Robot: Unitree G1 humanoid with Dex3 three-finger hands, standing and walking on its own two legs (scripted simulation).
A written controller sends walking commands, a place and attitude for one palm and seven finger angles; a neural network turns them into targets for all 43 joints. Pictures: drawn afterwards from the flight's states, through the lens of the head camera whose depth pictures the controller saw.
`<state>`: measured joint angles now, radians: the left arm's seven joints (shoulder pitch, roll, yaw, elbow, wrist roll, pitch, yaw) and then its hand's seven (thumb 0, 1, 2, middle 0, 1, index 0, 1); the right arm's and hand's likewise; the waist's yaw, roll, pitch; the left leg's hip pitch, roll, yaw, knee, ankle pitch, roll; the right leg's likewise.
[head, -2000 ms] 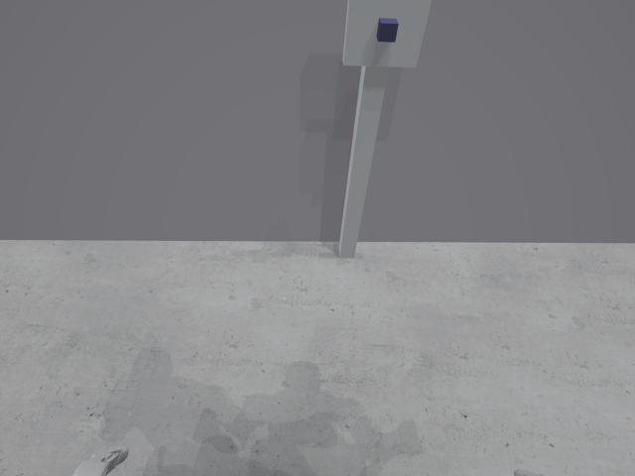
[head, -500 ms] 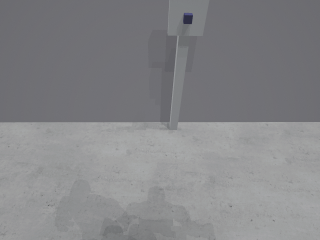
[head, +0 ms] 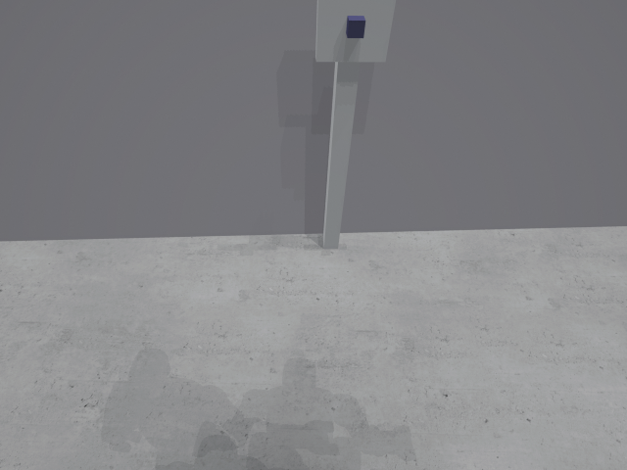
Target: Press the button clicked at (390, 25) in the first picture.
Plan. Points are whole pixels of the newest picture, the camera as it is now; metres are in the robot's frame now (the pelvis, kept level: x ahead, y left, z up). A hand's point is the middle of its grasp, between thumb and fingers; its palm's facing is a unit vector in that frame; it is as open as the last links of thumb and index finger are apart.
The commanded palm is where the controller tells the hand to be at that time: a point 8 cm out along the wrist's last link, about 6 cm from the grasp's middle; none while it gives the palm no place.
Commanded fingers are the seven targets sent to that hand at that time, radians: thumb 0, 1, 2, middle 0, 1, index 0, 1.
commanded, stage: walk to a spot facing it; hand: left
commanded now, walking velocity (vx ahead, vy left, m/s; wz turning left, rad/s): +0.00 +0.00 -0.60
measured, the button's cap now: (355, 26) +1.03 -0.02 +0.12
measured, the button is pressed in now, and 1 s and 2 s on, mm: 0 0 0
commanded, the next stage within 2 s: turn to face it in 1.94 s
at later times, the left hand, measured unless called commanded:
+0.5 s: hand out of the picture +0.04 +0.15 -0.16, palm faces -0.19 -0.95 -0.26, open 7.3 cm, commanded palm none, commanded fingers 0.00 0.90 0.90 -0.20 -0.30 -0.20 -0.30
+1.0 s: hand (210, 455) +0.17 +0.17 -0.17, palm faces -0.45 -0.87 -0.19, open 7.3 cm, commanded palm none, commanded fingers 0.00 0.90 0.90 -0.20 -0.30 -0.20 -0.30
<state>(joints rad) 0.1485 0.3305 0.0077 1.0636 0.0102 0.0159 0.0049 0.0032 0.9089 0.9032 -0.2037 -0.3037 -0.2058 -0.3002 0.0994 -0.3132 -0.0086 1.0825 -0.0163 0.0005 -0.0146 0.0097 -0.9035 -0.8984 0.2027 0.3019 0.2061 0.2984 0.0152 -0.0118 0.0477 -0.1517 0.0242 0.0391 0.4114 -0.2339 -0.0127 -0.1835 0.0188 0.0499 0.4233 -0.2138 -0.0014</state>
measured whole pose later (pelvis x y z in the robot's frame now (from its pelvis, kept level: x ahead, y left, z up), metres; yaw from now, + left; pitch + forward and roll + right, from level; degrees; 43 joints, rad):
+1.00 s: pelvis +0.00 +0.01 +0.00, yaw -32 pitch +0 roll -2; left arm 0.26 0.29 0.12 0.92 0.04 0.05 -0.06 0.01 0.91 0.90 -0.20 -0.30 -0.20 -0.30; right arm 0.37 -0.19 -0.02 0.97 -0.02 -0.03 -0.03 0.01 -0.90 -0.90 0.20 0.30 0.21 0.30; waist 0.01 -0.05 -0.02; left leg -0.05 0.06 0.12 0.36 -0.31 0.01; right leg -0.65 0.01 0.04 1.20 -0.20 0.04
